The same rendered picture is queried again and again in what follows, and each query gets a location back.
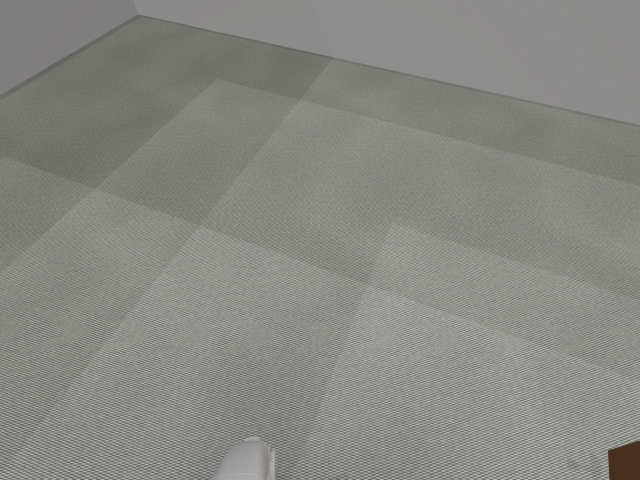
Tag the robot left thigh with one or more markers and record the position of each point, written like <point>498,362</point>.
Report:
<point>247,460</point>

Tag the cupboard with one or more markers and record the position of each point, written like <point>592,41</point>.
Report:
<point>624,462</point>

